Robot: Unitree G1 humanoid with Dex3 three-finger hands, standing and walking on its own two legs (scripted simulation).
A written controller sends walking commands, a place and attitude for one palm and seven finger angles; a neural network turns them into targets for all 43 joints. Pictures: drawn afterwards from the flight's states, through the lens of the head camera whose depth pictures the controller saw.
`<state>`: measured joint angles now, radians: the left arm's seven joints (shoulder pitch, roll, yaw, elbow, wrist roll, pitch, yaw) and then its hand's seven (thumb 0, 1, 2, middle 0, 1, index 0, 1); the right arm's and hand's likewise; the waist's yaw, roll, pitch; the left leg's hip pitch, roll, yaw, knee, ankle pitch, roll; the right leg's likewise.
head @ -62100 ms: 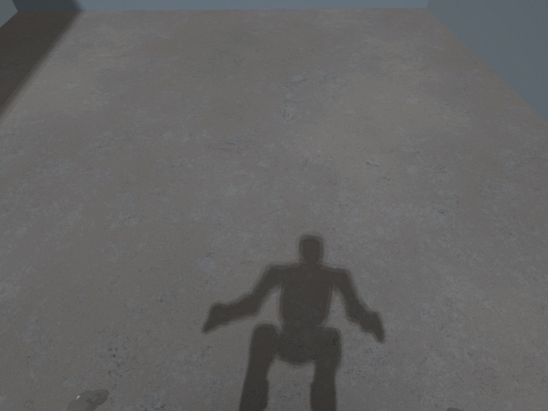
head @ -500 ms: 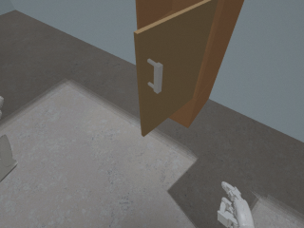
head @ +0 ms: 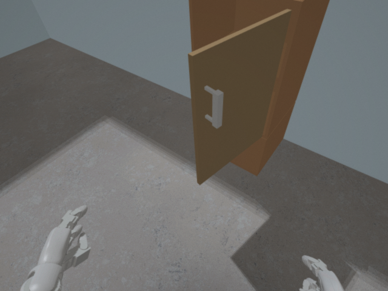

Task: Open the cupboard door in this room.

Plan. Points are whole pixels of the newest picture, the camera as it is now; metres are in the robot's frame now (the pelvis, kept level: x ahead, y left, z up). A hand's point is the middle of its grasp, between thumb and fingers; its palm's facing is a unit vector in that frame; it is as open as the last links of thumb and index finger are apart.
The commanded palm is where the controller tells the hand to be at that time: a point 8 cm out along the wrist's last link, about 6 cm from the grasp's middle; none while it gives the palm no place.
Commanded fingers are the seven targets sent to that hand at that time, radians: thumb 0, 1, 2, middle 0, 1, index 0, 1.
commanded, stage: let the arm hang, fingers relaxed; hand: left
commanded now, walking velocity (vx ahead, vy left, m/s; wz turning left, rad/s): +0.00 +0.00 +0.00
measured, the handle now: (212, 106) +0.62 -0.02 +0.03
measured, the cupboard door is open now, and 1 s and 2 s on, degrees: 78 78 78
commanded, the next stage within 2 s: look to check the result in 0.96 s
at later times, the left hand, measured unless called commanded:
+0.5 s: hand out of the picture -0.10 +0.19 -0.16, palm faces +0.03 -0.98 -0.20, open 7.4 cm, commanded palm none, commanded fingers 0.00 0.90 0.90 -0.20 -0.30 -0.20 -0.30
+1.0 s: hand out of the picture -0.02 +0.17 -0.17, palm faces +0.03 -0.99 -0.16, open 7.4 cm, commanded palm none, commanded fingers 0.00 0.90 0.90 -0.20 -0.30 -0.20 -0.30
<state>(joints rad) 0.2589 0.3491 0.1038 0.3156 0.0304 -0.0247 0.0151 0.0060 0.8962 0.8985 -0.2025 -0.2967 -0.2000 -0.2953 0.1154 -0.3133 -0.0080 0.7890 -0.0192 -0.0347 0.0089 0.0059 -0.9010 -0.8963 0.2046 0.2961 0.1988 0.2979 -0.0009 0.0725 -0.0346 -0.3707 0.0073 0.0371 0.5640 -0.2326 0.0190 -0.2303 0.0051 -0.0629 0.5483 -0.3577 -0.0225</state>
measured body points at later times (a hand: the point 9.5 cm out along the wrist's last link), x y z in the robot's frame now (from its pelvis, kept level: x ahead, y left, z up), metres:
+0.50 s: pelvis -0.01 +0.02 +0.01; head +0.02 +0.01 +0.46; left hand -0.10 +0.24 -0.14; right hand -0.04 -0.19 -0.16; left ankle +0.04 +0.11 -0.73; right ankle -0.04 -0.10 -0.73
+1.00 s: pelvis -0.01 +0.02 +0.01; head +0.00 +0.02 +0.46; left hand -0.02 +0.23 -0.15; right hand -0.03 -0.19 -0.15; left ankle +0.04 +0.11 -0.73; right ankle -0.04 -0.10 -0.73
